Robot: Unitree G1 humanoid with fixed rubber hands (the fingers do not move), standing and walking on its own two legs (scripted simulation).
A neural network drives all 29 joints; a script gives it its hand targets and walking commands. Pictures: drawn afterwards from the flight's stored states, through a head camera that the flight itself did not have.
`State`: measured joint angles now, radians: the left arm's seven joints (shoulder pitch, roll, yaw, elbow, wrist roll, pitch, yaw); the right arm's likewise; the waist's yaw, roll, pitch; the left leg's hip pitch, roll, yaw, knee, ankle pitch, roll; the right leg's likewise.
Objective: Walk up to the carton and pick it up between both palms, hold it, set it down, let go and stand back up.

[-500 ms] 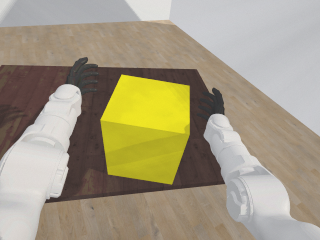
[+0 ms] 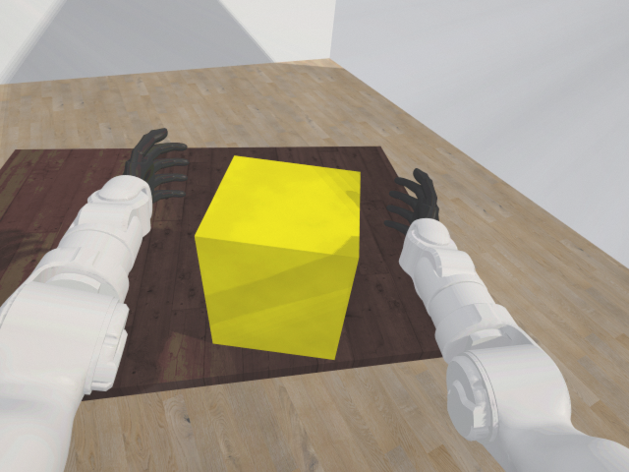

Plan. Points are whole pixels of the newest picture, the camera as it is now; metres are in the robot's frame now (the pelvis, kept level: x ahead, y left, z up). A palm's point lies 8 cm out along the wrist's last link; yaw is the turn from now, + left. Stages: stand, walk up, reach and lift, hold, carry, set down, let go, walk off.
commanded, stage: set down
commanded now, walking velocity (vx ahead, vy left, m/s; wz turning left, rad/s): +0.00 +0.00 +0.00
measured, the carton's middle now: (285, 259) +0.48 -0.05 +0.01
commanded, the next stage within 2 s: none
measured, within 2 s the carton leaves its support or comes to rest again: neither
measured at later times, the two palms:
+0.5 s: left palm (130, 239) +0.43 +0.16 +0.12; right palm (427, 273) +0.33 -0.22 +0.11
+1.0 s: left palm (112, 301) +0.38 +0.19 +0.07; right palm (434, 324) +0.28 -0.22 +0.06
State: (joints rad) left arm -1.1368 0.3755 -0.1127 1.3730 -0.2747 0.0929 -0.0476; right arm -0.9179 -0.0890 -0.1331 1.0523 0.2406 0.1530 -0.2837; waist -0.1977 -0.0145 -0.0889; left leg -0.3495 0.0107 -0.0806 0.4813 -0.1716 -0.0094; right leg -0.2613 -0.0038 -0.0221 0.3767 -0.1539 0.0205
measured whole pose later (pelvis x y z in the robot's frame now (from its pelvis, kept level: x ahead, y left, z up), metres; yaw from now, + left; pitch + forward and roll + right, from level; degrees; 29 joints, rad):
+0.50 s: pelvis +0.00 +0.00 +0.00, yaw +0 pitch +0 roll -2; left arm -0.83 0.39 -0.07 1.06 -0.27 0.12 -0.07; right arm -0.58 -0.09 -0.03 0.72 0.29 0.14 -0.30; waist -0.18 -0.03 -0.05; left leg -0.31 0.01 -0.08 0.47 -0.17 -0.01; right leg -0.22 0.00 -0.02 0.37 -0.16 0.02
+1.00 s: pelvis +0.00 +0.00 +0.00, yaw +0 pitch -3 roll -2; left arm -0.48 0.39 -0.05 0.70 -0.27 0.13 -0.10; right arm -0.23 -0.09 -0.01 0.40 0.28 0.13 -0.31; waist -0.12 -0.03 0.01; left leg -0.24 0.01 -0.08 0.46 -0.17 -0.01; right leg -0.16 0.00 -0.02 0.37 -0.16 0.02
